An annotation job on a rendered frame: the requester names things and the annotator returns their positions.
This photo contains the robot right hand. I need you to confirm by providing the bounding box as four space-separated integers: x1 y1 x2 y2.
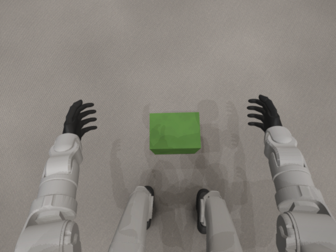
247 95 282 132

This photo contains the left robot upper arm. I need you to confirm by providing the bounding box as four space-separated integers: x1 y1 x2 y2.
16 219 81 252

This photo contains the robot foot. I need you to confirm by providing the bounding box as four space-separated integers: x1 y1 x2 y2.
144 186 154 229
196 188 209 234

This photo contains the carton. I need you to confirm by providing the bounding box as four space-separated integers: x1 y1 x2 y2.
150 112 201 154

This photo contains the robot left forearm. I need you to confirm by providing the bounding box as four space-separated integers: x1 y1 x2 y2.
14 133 83 252

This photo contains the left robot foot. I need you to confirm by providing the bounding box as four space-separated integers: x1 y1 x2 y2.
144 186 154 229

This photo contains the right robot upper arm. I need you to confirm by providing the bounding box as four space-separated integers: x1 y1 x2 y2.
276 211 336 252

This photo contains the robot left hand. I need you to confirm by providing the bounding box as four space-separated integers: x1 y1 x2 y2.
63 100 97 141

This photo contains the right robot foot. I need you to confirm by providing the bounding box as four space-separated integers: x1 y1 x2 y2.
196 188 209 234

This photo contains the robot right forearm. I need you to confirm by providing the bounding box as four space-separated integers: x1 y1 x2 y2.
264 126 336 222

